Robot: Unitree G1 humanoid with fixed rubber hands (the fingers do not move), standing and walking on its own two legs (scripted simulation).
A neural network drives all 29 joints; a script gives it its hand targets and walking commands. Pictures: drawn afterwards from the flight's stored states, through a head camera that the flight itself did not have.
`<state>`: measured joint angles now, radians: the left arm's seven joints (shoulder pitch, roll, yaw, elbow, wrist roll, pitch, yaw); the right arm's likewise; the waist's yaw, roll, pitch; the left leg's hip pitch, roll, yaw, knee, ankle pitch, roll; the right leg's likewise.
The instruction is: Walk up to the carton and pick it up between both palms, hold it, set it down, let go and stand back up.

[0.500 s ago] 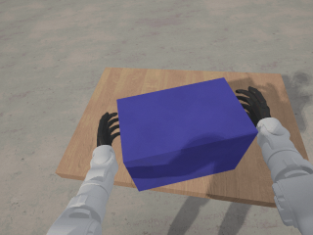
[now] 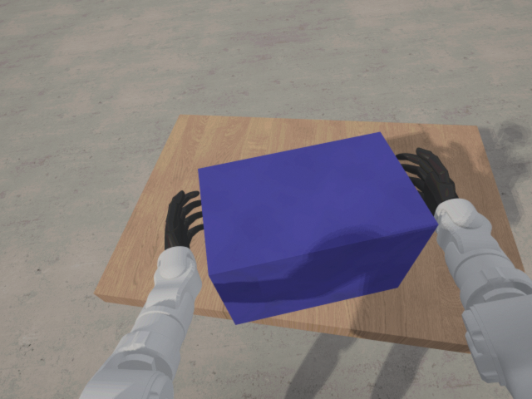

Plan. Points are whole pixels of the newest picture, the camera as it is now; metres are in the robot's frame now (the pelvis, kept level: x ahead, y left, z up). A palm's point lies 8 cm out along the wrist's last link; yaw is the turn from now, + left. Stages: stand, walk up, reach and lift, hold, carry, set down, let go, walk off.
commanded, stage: reach and lift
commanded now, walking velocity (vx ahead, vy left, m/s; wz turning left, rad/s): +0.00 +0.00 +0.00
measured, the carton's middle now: (304, 232) +0.42 +0.04 -0.03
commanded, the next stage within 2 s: none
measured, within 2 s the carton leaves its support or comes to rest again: leaves its support in 0.30 s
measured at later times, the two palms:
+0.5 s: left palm (167, 239) +0.33 +0.24 +0.04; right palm (426, 194) +0.46 -0.14 +0.06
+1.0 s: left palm (149, 224) +0.33 +0.25 +0.07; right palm (423, 190) +0.45 -0.13 +0.08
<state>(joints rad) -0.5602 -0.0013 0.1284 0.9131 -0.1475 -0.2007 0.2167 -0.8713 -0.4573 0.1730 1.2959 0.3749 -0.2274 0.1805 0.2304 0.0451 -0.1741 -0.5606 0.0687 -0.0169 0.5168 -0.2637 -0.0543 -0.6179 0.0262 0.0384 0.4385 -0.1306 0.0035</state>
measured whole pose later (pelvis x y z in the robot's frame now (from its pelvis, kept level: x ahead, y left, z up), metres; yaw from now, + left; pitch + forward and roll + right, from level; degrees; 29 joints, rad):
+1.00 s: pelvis -0.01 +0.00 +0.01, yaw +0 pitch +15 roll -1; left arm -0.56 0.05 0.19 0.79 -0.15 -0.05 0.21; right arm -0.78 -0.37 0.11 1.06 0.27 -0.07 0.09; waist 0.22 0.04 -0.22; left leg -0.51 0.07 -0.02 0.47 -0.23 -0.05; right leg -0.54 0.02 0.04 0.35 -0.08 0.01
